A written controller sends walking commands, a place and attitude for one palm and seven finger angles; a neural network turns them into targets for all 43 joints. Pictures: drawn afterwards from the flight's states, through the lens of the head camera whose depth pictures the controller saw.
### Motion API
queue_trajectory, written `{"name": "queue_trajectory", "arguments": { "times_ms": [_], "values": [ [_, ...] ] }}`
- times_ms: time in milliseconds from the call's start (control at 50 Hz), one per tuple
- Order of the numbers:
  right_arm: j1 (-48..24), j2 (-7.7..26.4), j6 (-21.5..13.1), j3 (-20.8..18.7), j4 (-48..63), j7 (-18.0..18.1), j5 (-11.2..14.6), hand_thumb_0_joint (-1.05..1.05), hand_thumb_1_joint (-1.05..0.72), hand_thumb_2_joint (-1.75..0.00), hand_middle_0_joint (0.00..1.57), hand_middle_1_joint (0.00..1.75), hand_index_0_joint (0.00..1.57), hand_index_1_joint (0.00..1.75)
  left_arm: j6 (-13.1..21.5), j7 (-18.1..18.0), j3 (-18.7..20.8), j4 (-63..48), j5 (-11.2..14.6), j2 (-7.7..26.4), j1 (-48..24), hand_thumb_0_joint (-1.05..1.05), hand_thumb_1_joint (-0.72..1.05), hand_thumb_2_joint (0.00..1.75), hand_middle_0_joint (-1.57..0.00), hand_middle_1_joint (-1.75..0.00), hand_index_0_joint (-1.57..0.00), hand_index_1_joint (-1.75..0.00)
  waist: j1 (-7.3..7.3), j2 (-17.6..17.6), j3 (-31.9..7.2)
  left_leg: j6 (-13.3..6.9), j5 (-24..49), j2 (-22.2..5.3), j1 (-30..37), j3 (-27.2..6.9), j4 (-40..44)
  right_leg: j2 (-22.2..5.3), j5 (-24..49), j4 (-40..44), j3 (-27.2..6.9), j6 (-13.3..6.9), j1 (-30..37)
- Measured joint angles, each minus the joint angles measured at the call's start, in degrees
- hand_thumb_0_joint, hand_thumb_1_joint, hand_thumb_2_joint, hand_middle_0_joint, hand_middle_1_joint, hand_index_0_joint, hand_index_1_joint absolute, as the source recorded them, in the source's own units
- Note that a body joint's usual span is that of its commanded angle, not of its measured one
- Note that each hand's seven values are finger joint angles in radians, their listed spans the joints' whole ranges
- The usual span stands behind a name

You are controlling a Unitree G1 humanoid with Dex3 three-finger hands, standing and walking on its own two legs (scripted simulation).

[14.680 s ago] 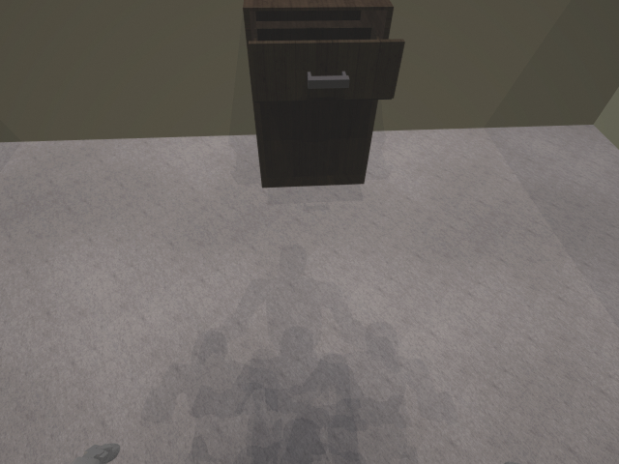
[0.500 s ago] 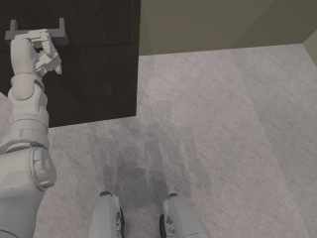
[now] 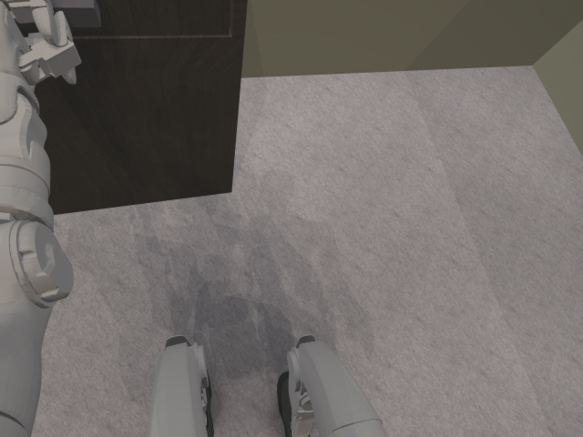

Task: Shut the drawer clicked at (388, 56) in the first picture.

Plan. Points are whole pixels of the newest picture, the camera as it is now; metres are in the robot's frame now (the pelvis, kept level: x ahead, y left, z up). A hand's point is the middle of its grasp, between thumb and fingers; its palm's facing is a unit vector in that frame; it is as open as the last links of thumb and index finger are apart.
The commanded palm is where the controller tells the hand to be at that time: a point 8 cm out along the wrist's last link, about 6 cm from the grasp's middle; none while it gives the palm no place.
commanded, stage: push the drawer shut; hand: left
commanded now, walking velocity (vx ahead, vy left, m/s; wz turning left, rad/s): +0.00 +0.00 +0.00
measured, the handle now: out of the picture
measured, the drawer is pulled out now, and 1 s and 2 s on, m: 0.00 0.00 0.00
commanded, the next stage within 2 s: pull the fist back off the drawer in 0.04 s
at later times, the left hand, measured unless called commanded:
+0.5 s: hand (63, 43) +0.57 +0.21 +0.08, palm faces +0.11 -0.99 -0.04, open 3.1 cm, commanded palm +0.57 +0.21 +0.08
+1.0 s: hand (79, 50) +0.57 +0.20 +0.08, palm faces +0.14 -0.99 -0.03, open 3.2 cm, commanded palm +0.51 +0.23 +0.10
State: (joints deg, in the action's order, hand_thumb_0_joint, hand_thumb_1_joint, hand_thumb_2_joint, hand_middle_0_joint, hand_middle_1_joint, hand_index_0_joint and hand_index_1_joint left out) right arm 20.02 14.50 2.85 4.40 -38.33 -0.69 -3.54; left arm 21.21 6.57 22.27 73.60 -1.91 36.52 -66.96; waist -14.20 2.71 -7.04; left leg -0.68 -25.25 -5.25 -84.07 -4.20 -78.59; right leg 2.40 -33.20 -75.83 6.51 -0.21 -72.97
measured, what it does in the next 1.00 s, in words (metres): stands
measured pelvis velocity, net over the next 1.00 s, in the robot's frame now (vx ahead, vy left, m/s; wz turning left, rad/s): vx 0.03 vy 0.00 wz -0.01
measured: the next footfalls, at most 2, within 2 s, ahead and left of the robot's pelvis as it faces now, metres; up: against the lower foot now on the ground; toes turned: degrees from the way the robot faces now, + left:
none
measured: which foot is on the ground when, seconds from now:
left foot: down 0.00-1.00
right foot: down 0.00-1.00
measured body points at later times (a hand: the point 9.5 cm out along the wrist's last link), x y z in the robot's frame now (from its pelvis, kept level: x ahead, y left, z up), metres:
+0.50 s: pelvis -0.02 +0.01 -0.01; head +0.17 +0.06 +0.40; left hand +0.56 +0.27 +0.08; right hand -0.04 -0.25 -0.10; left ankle +0.08 +0.11 -0.59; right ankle +0.02 -0.13 -0.59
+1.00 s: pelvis +0.03 +0.00 +0.02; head +0.20 +0.03 +0.44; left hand +0.55 +0.25 +0.08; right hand +0.04 -0.26 -0.09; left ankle +0.08 +0.12 -0.59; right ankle +0.02 -0.13 -0.59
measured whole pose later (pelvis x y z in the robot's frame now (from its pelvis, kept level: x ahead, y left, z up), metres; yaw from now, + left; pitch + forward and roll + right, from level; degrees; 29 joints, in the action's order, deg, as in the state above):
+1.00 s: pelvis +0.03 +0.00 +0.02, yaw +0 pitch +29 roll -5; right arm 19.7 13.9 3.8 2.3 -36.5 -2.3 -2.7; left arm 22.4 5.3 25.0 61.0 1.4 28.3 -53.3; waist -11.4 3.1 -7.1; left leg -0.6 -27.2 -5.9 -76.0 -1.2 -74.1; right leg 2.8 -34.0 -71.5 3.5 0.1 -66.4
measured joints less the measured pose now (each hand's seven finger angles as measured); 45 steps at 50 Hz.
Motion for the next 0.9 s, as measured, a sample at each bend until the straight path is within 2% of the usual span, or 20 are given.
{"name": "queue_trajectory", "arguments": {
  "times_ms": [260, 480, 700, 900],
  "values": [
    [0.3, 0.3, -3.5, 1.6, -0.8, 1.4, 0.1, 0.00, -0.90, -0.90, 0.20, 0.30, 0.21, 0.30, -2.7, -0.6, -2.6, 1.1, -0.1, 2.8, -4.2, 0.00, 0.65, 0.96, -1.39, -1.60, -1.40, -1.60, -1.48, -0.2, 0.4, -0.6, 1.9, 0.1, -2.9, 0.0, -0.3, -0.1, 1.8, -0.5, 0.0, 0.5, -3.0],
    [1.4, -0.2, -3.8, 1.2, -0.5, 0.5, -0.4, 0.00, -0.90, -0.90, 0.20, 0.30, 0.21, 0.30, -3.7, -1.2, -2.1, -0.1, -0.9, 1.9, -4.2, 0.01, 0.65, 0.95, -1.39, -1.60, -1.40, -1.60, -1.21, 0.0, 0.6, -0.9, 2.1, 0.3, -3.0, 0.2, -0.2, -0.2, 2.1, -0.2, -0.3, 0.8, -3.0],
    [1.5, -0.7, -2.2, -0.2, 0.0, -1.1, -0.2, 0.00, -0.90, -0.90, 0.20, 0.30, 0.21, 0.30, -3.0, -2.8, -0.6, -6.5, 1.2, -3.1, 2.4, 0.02, 0.79, 0.92, -1.39, -1.60, -1.40, -1.60, 0.48, 0.3, 0.7, -0.8, 1.3, 0.1, 0.7, 1.2, 1.9, -0.1, 1.7, 1.7, -1.3, 0.8, 0.1],
    [0.4, -0.5, -0.4, -1.2, 1.2, -1.5, 0.4, 0.00, -0.90, -0.90, 0.20, 0.30, 0.21, 0.30, 0.2, -2.7, 1.5, -8.9, 2.2, -7.0, 9.6, 0.01, 0.87, 0.91, -1.39, -1.60, -1.40, -1.60, 1.96, 0.6, 0.1, -0.3, -0.8, -0.4, 6.0, 2.5, 4.0, 0.3, 0.2, 3.9, -2.5, 0.6, 4.8]
  ]
}}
